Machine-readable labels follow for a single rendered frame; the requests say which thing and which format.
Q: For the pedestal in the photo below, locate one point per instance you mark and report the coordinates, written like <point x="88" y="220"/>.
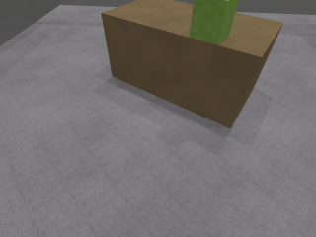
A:
<point x="150" y="47"/>

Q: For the carton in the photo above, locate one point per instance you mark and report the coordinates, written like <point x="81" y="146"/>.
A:
<point x="212" y="20"/>

